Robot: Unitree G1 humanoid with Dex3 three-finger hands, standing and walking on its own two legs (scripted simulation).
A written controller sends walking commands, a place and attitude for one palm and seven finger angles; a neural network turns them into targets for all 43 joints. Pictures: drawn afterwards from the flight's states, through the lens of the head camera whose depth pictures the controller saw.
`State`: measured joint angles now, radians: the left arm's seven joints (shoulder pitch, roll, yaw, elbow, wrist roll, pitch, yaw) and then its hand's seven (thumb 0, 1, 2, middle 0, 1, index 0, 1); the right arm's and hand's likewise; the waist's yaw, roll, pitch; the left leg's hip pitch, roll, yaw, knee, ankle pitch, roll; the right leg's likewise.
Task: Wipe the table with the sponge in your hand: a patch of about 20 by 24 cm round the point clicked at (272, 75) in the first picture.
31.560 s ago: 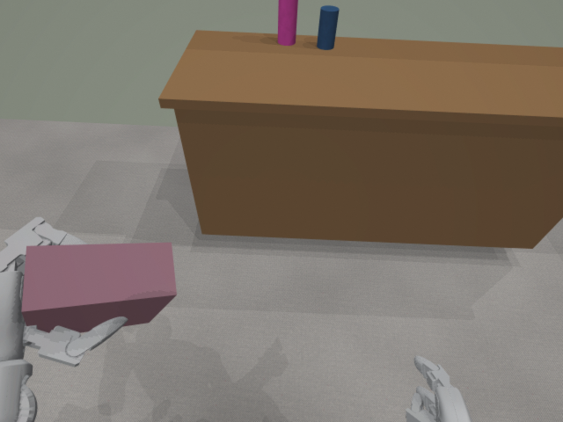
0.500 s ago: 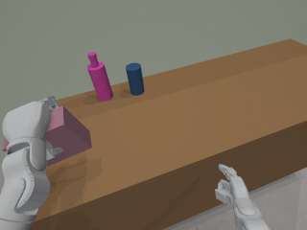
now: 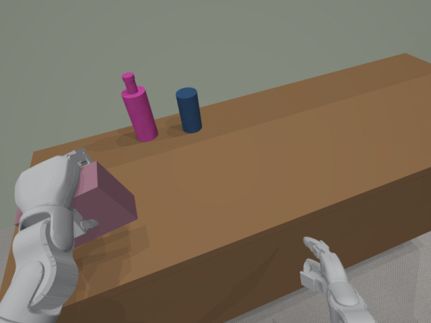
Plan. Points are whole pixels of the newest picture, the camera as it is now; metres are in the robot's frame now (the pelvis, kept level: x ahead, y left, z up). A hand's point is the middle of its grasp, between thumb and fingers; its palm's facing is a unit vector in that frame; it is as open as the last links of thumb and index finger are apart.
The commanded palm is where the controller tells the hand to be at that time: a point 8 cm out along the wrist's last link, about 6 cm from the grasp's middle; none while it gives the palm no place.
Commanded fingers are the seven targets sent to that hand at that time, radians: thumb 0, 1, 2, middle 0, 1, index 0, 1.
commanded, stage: move the sponge above the wiping area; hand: left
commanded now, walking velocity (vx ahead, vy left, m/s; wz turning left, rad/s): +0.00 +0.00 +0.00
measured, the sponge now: (90, 213) +0.24 +0.29 +0.10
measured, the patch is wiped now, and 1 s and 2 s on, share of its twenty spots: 0.00 0.00 0.00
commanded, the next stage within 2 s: none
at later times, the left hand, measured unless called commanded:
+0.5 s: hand (87, 219) +0.23 +0.28 +0.11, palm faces -0.01 -0.08 -1.00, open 10.1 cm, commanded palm +0.20 +0.27 +0.19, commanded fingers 0.00 0.10 1.30 -1.20 -1.60 -1.20 -1.60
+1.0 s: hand (101, 221) +0.24 +0.26 +0.09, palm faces +0.01 -0.10 -0.99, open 10.1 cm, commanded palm +0.21 +0.27 +0.17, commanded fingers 0.00 0.10 1.30 -1.20 -1.60 -1.20 -1.60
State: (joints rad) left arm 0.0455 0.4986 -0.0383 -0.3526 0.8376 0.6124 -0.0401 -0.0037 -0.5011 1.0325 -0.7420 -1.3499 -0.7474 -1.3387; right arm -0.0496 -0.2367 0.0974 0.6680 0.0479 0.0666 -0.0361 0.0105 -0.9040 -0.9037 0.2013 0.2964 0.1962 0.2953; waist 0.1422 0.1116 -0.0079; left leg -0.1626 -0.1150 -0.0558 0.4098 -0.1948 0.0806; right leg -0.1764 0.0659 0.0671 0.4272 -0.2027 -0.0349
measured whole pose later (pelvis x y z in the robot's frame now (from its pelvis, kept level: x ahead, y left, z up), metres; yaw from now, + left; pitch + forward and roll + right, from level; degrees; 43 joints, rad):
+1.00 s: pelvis +0.00 -0.03 +0.00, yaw +0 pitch -2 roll +0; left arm 0.09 0.51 -0.07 -0.11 0.87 0.40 -0.03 0.00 -0.50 1.03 -0.74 -1.35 -0.75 -1.34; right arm 0.02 -0.27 0.06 0.68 0.04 0.00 -0.10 0.01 -0.91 -0.90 0.20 0.30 0.20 0.30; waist 0.12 0.10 -0.01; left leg -0.19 -0.09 -0.07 0.46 -0.23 0.05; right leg -0.20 0.10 0.05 0.46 -0.22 -0.07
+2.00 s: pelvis +0.01 -0.02 +0.00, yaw +0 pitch -4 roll +0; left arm 0.09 0.49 -0.10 -0.20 0.91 0.51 0.04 0.00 -0.50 1.03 -0.75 -1.35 -0.75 -1.33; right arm -0.04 -0.23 0.08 0.69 0.04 0.06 -0.05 0.01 -0.90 -0.90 0.20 0.30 0.20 0.30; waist 0.15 0.09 -0.02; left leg -0.14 -0.09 -0.06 0.42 -0.22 0.06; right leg -0.14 0.09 0.07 0.42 -0.21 -0.06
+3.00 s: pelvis +0.01 -0.03 +0.00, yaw +0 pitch -2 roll +0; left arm 0.01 0.51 -0.03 -0.09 0.85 0.58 0.03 0.00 -0.50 1.03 -0.74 -1.35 -0.75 -1.34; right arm -0.04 -0.24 0.08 0.69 0.06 0.04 -0.07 0.01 -0.90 -0.90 0.20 0.30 0.20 0.30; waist 0.11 0.11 -0.04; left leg -0.16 -0.08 -0.07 0.42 -0.22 0.05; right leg -0.16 0.10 0.06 0.41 -0.20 -0.07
